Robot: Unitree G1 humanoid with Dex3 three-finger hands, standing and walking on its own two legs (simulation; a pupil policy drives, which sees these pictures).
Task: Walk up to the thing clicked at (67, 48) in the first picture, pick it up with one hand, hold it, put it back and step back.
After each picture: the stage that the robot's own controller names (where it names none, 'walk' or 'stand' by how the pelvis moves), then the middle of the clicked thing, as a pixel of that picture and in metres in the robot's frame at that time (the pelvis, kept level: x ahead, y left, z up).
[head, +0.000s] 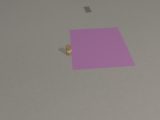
stand; (68, 50) +1.36 +0.16 -0.72
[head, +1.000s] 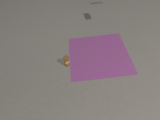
walk; (66, 61) +1.23 +0.30 -0.71
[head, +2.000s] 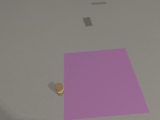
walk; (59, 89) +0.75 +0.28 -0.71
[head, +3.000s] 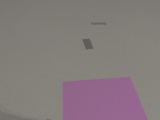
walk; out of the picture +0.46 +0.20 -0.71
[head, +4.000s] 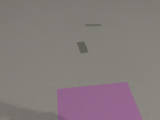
stand; out of the picture +0.35 +0.20 -0.72
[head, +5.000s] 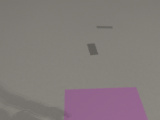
stand; out of the picture +0.35 +0.18 -0.72
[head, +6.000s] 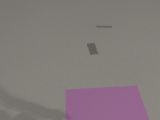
stand; out of the picture +0.36 +0.18 -0.73
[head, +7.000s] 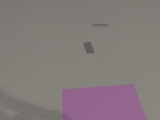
stand; out of the picture +0.35 +0.20 -0.73
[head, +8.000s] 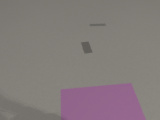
stand; out of the picture +0.35 +0.20 -0.73
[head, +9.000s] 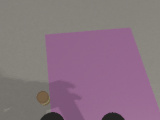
go down; (43, 98) +0.38 +0.21 -0.52
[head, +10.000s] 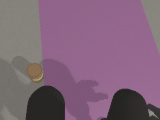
go down; (36, 73) +0.42 +0.23 -0.32
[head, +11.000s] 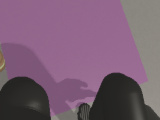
close in; out of the picture +0.41 +0.26 -0.25
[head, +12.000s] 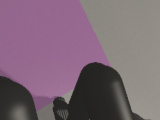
close; out of the picture +0.40 +0.28 -0.22
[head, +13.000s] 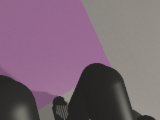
close; out of the picture +0.40 +0.29 -0.22
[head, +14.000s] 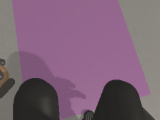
lift; out of the picture +0.32 +0.27 -0.14
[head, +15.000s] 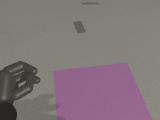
hold; out of the picture +0.28 +0.45 -0.64
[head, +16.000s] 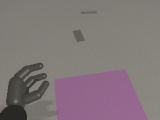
stand; out of the picture +0.27 +0.47 -0.70
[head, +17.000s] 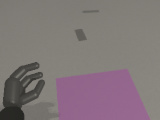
stand; out of the picture +0.26 +0.47 -0.69
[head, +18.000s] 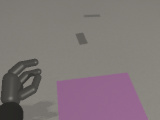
stand; out of the picture +0.25 +0.47 -0.70
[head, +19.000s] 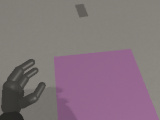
stand; out of the picture +0.26 +0.47 -0.62
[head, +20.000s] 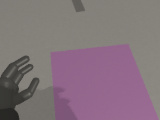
stand; out of the picture +0.26 +0.48 -0.60
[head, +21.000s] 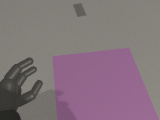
stand; out of the picture +0.26 +0.47 -0.61
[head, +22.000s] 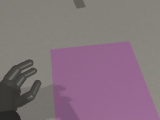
stand; out of the picture +0.25 +0.48 -0.59
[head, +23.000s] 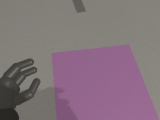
stand; out of the picture +0.25 +0.47 -0.61
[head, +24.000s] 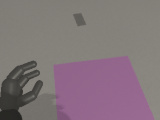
stand; out of the picture +0.25 +0.47 -0.65
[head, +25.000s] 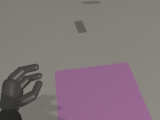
stand; out of the picture +0.24 +0.47 -0.68
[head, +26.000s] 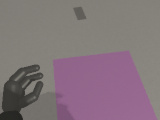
stand; out of the picture +0.25 +0.48 -0.63
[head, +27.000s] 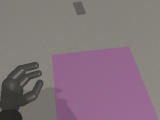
stand; out of the picture +0.26 +0.47 -0.61
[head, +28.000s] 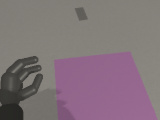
stand; out of the picture +0.26 +0.47 -0.63
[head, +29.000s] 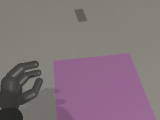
stand; out of the picture +0.26 +0.47 -0.63
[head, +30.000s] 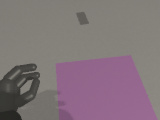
close; out of the picture +0.26 +0.47 -0.64
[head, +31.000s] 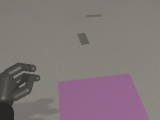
stand; out of the picture +0.24 +0.47 -0.70
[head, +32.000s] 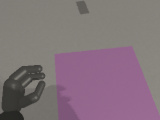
close; out of the picture +0.27 +0.47 -0.61
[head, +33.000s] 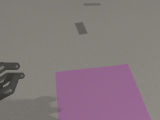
stand; out of the picture +0.26 +0.47 -0.68
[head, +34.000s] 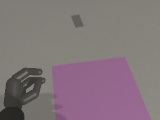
stand; out of the picture +0.27 +0.48 -0.67
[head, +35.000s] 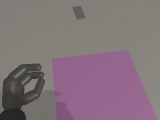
close; out of the picture +0.27 +0.47 -0.62
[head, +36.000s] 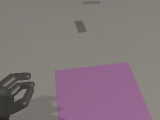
close; out of the picture +0.27 +0.47 -0.66
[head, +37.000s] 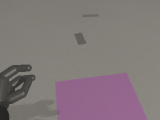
close; out of the picture +0.25 +0.47 -0.70
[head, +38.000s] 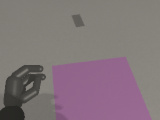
close; out of the picture +0.27 +0.48 -0.67
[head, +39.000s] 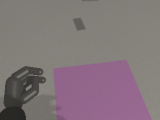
close; out of the picture +0.27 +0.47 -0.67
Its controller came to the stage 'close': yes
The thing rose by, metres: 0.28
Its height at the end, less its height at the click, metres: -0.02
